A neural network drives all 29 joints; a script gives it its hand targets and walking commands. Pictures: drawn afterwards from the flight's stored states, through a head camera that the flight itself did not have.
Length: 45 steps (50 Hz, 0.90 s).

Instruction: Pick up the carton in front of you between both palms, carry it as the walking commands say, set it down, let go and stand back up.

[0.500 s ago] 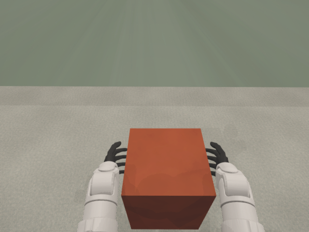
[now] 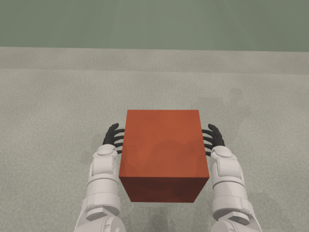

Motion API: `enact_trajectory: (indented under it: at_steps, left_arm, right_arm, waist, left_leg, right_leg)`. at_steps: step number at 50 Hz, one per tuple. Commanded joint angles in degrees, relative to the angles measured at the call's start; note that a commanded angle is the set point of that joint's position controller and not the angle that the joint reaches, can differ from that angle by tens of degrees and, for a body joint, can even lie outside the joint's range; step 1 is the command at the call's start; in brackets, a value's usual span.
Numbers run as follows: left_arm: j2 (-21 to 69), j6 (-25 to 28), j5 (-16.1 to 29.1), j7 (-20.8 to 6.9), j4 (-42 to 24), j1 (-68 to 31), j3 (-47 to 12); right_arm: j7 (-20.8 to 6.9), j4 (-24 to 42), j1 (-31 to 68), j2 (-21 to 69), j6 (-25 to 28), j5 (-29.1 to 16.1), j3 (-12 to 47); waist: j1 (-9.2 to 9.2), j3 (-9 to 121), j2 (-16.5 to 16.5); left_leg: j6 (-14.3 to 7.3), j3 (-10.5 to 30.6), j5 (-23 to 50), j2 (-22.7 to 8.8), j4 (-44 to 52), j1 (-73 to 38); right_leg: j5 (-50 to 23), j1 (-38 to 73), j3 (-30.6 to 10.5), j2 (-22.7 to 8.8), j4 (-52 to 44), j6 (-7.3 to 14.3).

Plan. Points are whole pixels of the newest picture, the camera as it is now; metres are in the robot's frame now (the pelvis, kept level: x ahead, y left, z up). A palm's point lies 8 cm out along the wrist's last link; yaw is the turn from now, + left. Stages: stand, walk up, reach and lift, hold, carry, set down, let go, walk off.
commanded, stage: set down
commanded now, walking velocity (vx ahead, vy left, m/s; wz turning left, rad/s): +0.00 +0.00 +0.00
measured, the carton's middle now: (162, 159) +0.35 +0.01 -0.08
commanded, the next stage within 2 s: none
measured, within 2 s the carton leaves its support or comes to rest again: rests again in 2.00 s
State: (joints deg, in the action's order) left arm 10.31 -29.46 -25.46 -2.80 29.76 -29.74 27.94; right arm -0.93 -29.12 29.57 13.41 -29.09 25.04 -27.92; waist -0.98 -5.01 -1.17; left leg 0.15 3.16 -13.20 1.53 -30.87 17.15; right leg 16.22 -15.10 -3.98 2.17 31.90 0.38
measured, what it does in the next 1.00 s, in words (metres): lowers itself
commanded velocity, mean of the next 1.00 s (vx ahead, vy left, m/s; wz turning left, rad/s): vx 0.00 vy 0.00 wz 0.00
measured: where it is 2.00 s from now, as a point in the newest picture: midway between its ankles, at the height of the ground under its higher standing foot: outside the picture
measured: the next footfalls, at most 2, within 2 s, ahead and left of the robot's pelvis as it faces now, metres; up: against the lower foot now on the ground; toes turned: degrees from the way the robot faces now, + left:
none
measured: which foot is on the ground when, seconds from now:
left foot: down 0.00-1.00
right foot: down 0.00-1.00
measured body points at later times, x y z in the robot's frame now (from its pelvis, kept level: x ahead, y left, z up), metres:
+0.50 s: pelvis -0.04 +0.01 -0.11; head +0.19 +0.03 +0.27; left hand +0.39 +0.18 -0.19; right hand +0.40 -0.12 -0.19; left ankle +0.04 +0.12 -0.73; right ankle +0.01 -0.12 -0.73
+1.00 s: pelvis -0.07 +0.01 -0.24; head +0.23 +0.03 +0.10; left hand +0.43 +0.20 -0.35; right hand +0.44 -0.10 -0.35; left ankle +0.03 +0.12 -0.73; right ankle +0.01 -0.12 -0.73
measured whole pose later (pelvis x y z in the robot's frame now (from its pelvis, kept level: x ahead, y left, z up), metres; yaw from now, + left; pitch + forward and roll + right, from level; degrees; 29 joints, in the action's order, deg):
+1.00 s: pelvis -0.07 +0.01 -0.24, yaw -3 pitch +47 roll -2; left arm -2.5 -17.4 -12.3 1.7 38.1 -58.7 26.3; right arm 5.7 -38.1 58.9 2.8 -15.9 11.1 -25.7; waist -3.2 7.3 -2.6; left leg 1.8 4.6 -26.9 4.7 -94.3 113.9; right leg 30.6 -111.1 -3.6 7.6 95.0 -3.0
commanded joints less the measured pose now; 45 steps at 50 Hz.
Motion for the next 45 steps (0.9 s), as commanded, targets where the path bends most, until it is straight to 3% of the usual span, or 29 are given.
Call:
enact_trajectory:
  at_steps: [1, 5, 9, 13, 16, 21, 24, 31, 45]
  left_arm:
    - [35.93, 7.05, 6.04, -9.21, 5.35, -24.86, -17.34]
    - [37.55, 14.47, 7.68, -9.66, 5.59, -26.73, -21.29]
    - [41.98, 20.04, 11.41, -10.07, 5.15, -31.73, -29.26]
    - [44.71, 21.66, 15.46, -10.15, 0.38, -37.02, -37.05]
    - [45.96, 20.07, 16.82, -10.24, -1.15, -38.40, -39.42]
    - [47.78, 15.18, 15.68, -11.91, 3.03, -40.54, -36.70]
    - [48.09, 12.76, 14.93, -12.55, 5.68, -42.96, -34.21]
    - [46.91, 12.48, 15.33, -11.57, 8.44, -48.80, -31.64]
    - [41.93, 13.14, 20.25, -9.31, 8.93, -60.02, -32.62]
  right_arm:
    - [-8.00, -5.83, 24.77, 37.78, 6.78, -5.59, 17.44]
    - [-7.48, -6.04, 26.63, 39.12, 14.60, -7.16, 21.09]
    - [-7.54, -4.80, 31.51, 43.16, 20.29, -11.13, 29.87]
    - [-7.61, 0.08, 37.53, 45.89, 22.29, -15.64, 38.46]
    - [-8.07, 1.17, 40.04, 46.05, 20.88, -17.56, 41.26]
    - [-10.51, -3.38, 42.07, 47.11, 15.89, -16.08, 37.36]
    - [-11.78, -6.21, 44.64, 47.26, 13.51, -15.29, 34.10]
    - [-11.64, -9.76, 50.93, 45.94, 13.30, -15.95, 30.93]
    - [-6.39, -9.90, 62.85, 43.01, 14.36, -20.18, 32.82]
  waist:
    - [-0.74, 13.99, 0.16]
    - [-0.14, 23.66, 0.68]
    - [-0.38, 39.23, 1.14]
    - [-1.55, 58.68, 1.75]
    - [-1.94, 65.41, 1.85]
    - [-1.36, 59.20, 1.19]
    - [-1.41, 56.86, 1.56]
    - [-2.15, 61.03, 2.03]
    - [-4.09, 72.91, 0.98]
  left_leg:
    - [-1.22, -0.30, 10.07, 4.23, -1.34, -0.53]
    - [-0.59, -0.72, 14.97, 4.97, -7.38, 4.79]
    - [-0.25, -0.68, 21.53, 5.42, -15.25, 8.83]
    - [0.42, -1.01, 27.54, 5.46, -22.35, 10.59]
    - [0.96, -1.28, 26.03, 5.45, -26.29, 13.65]
    - [1.09, -2.29, 11.57, 5.82, -29.48, 26.59]
    - [0.97, -2.67, 6.58, 5.90, -31.50, 31.63]
    - [1.33, -3.00, 7.43, 6.13, -39.01, 38.74]
    - [2.48, -5.14, 7.14, 6.83, -53.87, 51.70]
  right_leg:
    - [-10.58, -7.91, -0.17, 3.40, -1.25, -0.76]
    - [-14.97, -12.75, 0.33, 4.56, 4.64, -1.41]
    - [-19.72, -18.75, 0.90, 5.31, 12.13, -1.84]
    - [-23.58, -23.96, 1.27, 6.00, 19.69, -2.68]
    - [-20.16, -30.46, 2.17, 6.63, 23.79, -3.01]
    - [-7.12, -42.96, 3.77, 7.15, 27.81, -2.47]
    - [-2.03, -49.75, 4.61, 7.44, 30.37, -2.05]
    - [-0.91, -61.74, 5.63, 8.23, 38.22, -2.33]
    - [-0.33, -70.53, 7.09, 9.69, 52.92, -3.22]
